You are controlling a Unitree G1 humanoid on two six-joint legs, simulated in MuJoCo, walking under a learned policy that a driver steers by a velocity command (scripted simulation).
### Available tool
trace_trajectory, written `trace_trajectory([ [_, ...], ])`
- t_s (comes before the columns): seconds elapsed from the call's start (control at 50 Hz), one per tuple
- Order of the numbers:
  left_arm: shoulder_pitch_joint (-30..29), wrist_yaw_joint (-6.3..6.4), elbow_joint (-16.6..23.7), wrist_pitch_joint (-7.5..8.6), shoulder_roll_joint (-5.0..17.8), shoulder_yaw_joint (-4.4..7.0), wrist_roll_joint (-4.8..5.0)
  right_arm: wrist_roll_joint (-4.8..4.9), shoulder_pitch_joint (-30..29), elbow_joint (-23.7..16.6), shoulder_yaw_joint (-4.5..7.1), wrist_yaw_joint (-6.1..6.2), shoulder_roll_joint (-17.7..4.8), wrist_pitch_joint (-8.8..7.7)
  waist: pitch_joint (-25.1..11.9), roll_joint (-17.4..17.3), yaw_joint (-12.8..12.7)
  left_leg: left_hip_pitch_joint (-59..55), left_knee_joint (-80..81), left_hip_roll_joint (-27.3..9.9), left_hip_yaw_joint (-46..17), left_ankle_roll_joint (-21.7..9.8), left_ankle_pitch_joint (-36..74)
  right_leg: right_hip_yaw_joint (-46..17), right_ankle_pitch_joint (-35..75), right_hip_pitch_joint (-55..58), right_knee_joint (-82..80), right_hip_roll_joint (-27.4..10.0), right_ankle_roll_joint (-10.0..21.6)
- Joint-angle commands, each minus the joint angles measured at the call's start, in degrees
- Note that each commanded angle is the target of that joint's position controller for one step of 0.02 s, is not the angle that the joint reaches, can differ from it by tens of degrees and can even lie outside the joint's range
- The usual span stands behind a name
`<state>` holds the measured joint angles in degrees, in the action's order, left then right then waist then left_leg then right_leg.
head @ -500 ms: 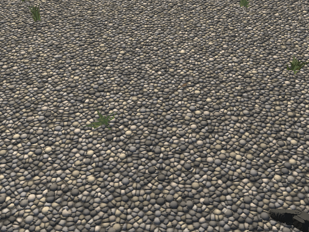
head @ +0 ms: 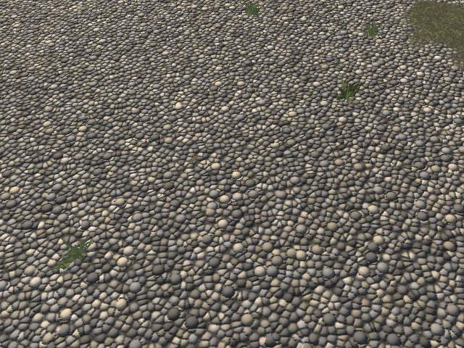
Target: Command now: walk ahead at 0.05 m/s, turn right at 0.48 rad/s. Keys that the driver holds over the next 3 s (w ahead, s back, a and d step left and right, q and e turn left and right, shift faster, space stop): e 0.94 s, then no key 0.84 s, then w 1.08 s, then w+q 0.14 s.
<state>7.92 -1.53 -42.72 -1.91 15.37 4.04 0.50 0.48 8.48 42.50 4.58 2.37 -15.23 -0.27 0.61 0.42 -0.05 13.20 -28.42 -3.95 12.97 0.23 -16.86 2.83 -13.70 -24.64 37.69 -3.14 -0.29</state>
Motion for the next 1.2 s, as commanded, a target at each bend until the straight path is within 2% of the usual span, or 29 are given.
trace_trajectory([
  [0.02, 4.6, 0.41, 3.3, 0.99, 9.8, 3.41, -0.39, -0.16, 3.8, -1.2, 2.18, 0.36, -6.9, 0.06, -6.8, 2.4, -0.8, -0.4, -10.8, -8.3, -3.3, -2.5, 15.3, -5.2, 23.8, 12.6, -12.4, -1.0, 5.1],
  [0.04, 6.5, 1.57, 4.3, 1.10, 17.1, 4.98, -1.08, -2.68, 2.5, -4.0, 1.07, 0.02, -4.0, -0.36, -7.7, 18.7, 0.1, 18.4, -29.1, 0.5, -0.7, 3.5, -13.7, -25.5, 49.0, 24.5, -11.8, -14.9, 14.6],
  [0.06, 9.4, 1.00, 4.7, 1.93, 15.0, 4.11, -2.18, -2.09, -2.6, -5.5, 0.93, -0.11, -4.8, -0.60, -13.4, 15.1, -4.1, 25.7, -39.9, 5.0, -11.9, 4.1, -25.2, -33.6, 47.6, 26.9, -14.3, -19.9, 23.2],
  [0.08, 8.4, 0.63, 5.1, 2.83, 13.8, 3.69, -2.05, -0.59, -5.0, -5.7, 1.40, -0.26, -6.4, -0.47, -12.8, 9.2, -4.4, 27.8, -44.2, 3.7, -15.8, 3.3, -22.0, -29.4, 44.5, 26.8, -14.6, -17.3, 21.8],
  [0.12, 2.9, 1.54, 6.0, 3.04, 10.7, 3.00, 0.09, -0.79, -4.5, -4.6, 1.67, 0.50, -6.6, 0.02, -9.8, 3.9, -1.6, 29.1, -41.0, 1.9, -17.3, 2.7, -13.3, -23.1, 35.7, 22.9, -14.3, -12.6, 16.1],
  [0.14, 0.7, 2.13, 6.6, 2.54, 9.8, 2.65, 0.53, -1.09, -4.2, -4.6, 2.01, 0.84, -7.3, 0.30, -9.3, 4.2, -0.2, 26.5, -38.9, 1.6, -17.7, 2.8, -10.6, -21.8, 32.7, 19.6, -15.1, -11.3, 14.9],
  [0.18, -0.1, 2.74, 7.5, 1.83, 10.1, 2.68, -0.12, -0.84, -3.0, -4.4, 1.79, 0.74, -6.1, 0.48, -9.8, 5.6, 0.8, 22.9, -35.9, 3.2, -17.0, 3.3, -7.3, -20.7, 31.3, 16.8, -15.8, -9.3, 14.4],
  [0.26, 0.8, 3.65, 8.3, 1.25, 11.5, 3.36, 0.13, -0.61, -3.8, -4.2, 1.01, 0.66, -4.2, 0.38, -9.9, 6.1, -0.1, 19.5, -24.3, 4.6, -17.5, 4.2, -4.1, -21.5, 23.4, 15.7, -15.9, -7.7, 13.5],
  [0.4, -0.5, 3.16, 10.2, 0.03, 11.4, 3.53, 0.07, 0.04, -3.2, -4.5, 1.36, -0.88, -5.3, -0.81, -7.9, 9.6, -0.9, 11.4, -10.4, 6.5, -17.8, 3.1, -4.1, -29.2, 12.0, 11.8, -15.6, -5.9, 12.5],
  [0.44, -1.9, 3.23, 10.9, -0.42, 11.0, 3.36, 0.64, 0.13, -0.3, -3.8, 1.60, -1.50, -5.3, -1.51, -7.8, 9.7, 1.0, 5.8, -0.3, 6.9, -16.7, 1.8, 0.7, -29.9, 12.7, 10.9, -13.3, -4.2, 10.8],
  [0.46, -1.9, 3.42, 11.3, -0.66, 10.3, 3.17, 0.91, 0.00, 1.7, -3.2, 2.00, -1.71, -6.1, -1.72, -7.8, 8.9, 1.9, 0.3, 5.7, 5.4, -16.9, 0.7, 5.9, -29.1, 9.8, 8.2, -11.5, -2.2, 8.9],
  [0.48, -0.5, 3.49, 11.7, -0.68, 7.8, 2.49, 0.59, -0.94, 3.7, -3.1, 2.98, -1.44, -9.8, -1.56, -8.7, 2.5, 1.3, -6.6, 8.4, -4.0, -24.3, -2.7, 8.2, -25.0, -0.8, 1.6, -4.1, 1.4, 5.7],
  [0.5, 1.4, 3.20, 13.4, -0.10, 6.2, 2.17, 0.83, -2.36, 2.4, -3.1, 3.99, -1.17, -14.9, -0.82, -6.3, -16.2, -2.1, -8.6, 10.8, -15.8, -38.7, -11.6, 20.0, -12.3, -18.8, -10.9, 7.3, 11.6, 1.9],
  [0.52, 1.1, 2.97, 12.7, 0.77, 11.2, 3.68, -0.20, -3.53, 0.9, -4.8, 3.31, -1.19, -11.6, -1.16, -6.4, -15.2, -0.5, -5.3, 11.5, -21.2, -43.5, -17.5, 23.5, -12.0, -23.0, -12.7, 22.5, 8.4, -0.7],
  [0.54, 2.2, 2.68, 11.3, 0.72, 13.5, 4.71, 0.34, -3.06, -2.2, -6.1, 2.41, -0.75, -8.7, -1.23, -5.7, -10.1, -1.6, -3.5, 10.6, -18.2, -37.4, -16.1, 23.1, -12.4, -19.0, -11.9, 29.0, 7.0, -1.5],
  [0.58, 4.1, 2.86, 9.3, -0.50, 11.4, 4.50, 0.32, -1.16, -5.6, -6.8, 1.62, -0.21, -6.2, -0.98, -3.6, -7.5, -2.3, -3.3, 9.3, -11.7, -27.7, -11.4, 20.6, -10.6, -12.2, -13.0, 34.0, 6.0, -3.5],
  [0.64, 1.1, 2.42, 11.0, -1.06, 7.5, 3.06, 1.07, -1.30, -2.4, -6.2, 1.44, 0.65, -6.8, -0.07, -2.6, -8.7, 0.1, -5.6, 9.8, -9.3, -21.0, -11.6, 22.5, -6.5, -7.9, -14.0, 30.1, 4.9, -5.1],
  [0.74, -2.4, 1.46, 13.7, -0.95, 5.4, 1.62, 0.57, -1.09, -0.1, -5.7, 2.73, 0.51, -10.7, 0.75, -5.3, -11.4, 2.7, -8.5, 8.8, -12.3, -17.5, -12.7, 24.4, -2.7, -10.4, -6.5, 13.9, 1.6, -4.9],
  [0.82, 0.1, 0.62, 13.6, -1.40, 7.0, 2.34, 0.84, 0.21, -0.6, -5.4, 3.17, -0.42, -12.1, 0.66, -5.3, -12.3, 1.7, -6.8, 6.6, -14.0, -16.0, -11.5, 24.0, 0.4, -7.7, 1.3, 2.3, 2.4, -2.2],
  [0.86, 4.4, 0.46, 12.2, -1.53, 6.8, 2.87, 0.69, 1.32, -1.2, -4.9, 2.95, -0.60, -11.2, 0.61, -5.7, -10.6, -0.9, -4.0, 1.2, -12.6, -12.9, -7.9, 20.8, 2.3, 0.7, 9.6, -10.0, 4.4, 0.8],
  [0.88, 6.7, 0.98, 11.6, -1.43, 8.6, 3.66, 0.54, 0.90, 2.0, -3.6, 2.44, -0.89, -9.0, 0.42, -6.2, -5.4, -1.1, 1.6, -5.5, -10.2, -9.2, -3.9, 14.5, -1.2, 8.4, 17.5, -14.9, 3.9, 2.9],
  [0.9, 8.4, 1.91, 12.6, -1.01, 15.1, 5.18, 0.46, -1.87, 1.8, -5.1, 1.21, -1.21, -5.2, 0.38, -6.5, 11.3, -0.2, 17.5, -23.4, -3.7, -3.6, 2.0, -9.0, -21.1, 29.1, 27.6, -16.4, -10.3, 8.0],
  [0.92, 7.3, 1.56, 14.1, 0.25, 17.9, 5.07, -1.61, -2.26, -2.8, -8.3, 1.01, -0.74, -5.5, 0.03, -7.8, 18.0, -1.7, 27.6, -36.1, 3.1, -10.5, 4.4, -23.4, -33.9, 39.6, 24.8, -15.9, -20.6, 20.5],
  [0.94, 8.0, 1.14, 13.6, 1.42, 14.9, 4.41, -2.21, -1.18, -5.9, -8.4, 1.77, -0.38, -8.3, -0.02, -9.2, 11.4, -4.3, 27.8, -41.8, 2.2, -15.7, 4.1, -21.4, -31.2, 33.7, 23.6, -17.3, -18.3, 21.4],
  [0.96, 5.5, 1.32, 12.8, 2.05, 12.8, 3.50, -1.82, -0.43, -5.5, -7.7, 2.07, -0.23, -9.1, 0.20, -6.9, 9.1, -2.3, 27.7, -42.4, 1.1, -16.4, 3.3, -16.3, -25.4, 29.9, 21.8, -16.9, -14.8, 17.7],
  [0.98, 2.6, 1.79, 12.8, 2.02, 11.0, 3.02, -0.82, -0.73, -3.9, -6.2, 2.23, 0.16, -8.8, 0.43, -6.5, 6.0, -0.9, 27.1, -40.4, 0.4, -16.7, 3.3, -11.8, -21.9, 25.9, 20.7, -16.5, -11.6, 14.4],
  [1.0, 0.6, 2.15, 12.9, 1.81, 9.5, 2.29, 0.03, -1.03, -2.9, -5.6, 2.35, 0.33, -9.2, 0.77, -6.1, 6.7, 0.0, 25.6, -39.2, 0.3, -16.4, 3.7, -8.7, -19.9, 26.8, 19.1, -16.3, -10.2, 13.1],
  [1.12, 0.2, 3.14, 11.6, 1.65, 8.1, 1.21, -0.93, -0.52, -2.0, -4.7, 0.71, -0.45, -5.4, 1.10, -6.9, 7.3, -0.1, 16.7, -26.0, 1.1, -15.4, 4.7, -2.7, -16.9, 22.0, 16.9, -17.1, -7.7, 12.8],
  [1.2, 0.1, 2.53, 10.7, 1.32, 8.6, 1.13, -1.27, -0.27, -2.5, -5.0, 0.47, -0.94, -5.9, 1.01, -4.6, 8.5, -1.5, 9.7, -15.7, 1.5, -14.5, 4.0, -5.4, -19.4, 12.7, 12.8, -17.4, -8.0, 13.7],
])
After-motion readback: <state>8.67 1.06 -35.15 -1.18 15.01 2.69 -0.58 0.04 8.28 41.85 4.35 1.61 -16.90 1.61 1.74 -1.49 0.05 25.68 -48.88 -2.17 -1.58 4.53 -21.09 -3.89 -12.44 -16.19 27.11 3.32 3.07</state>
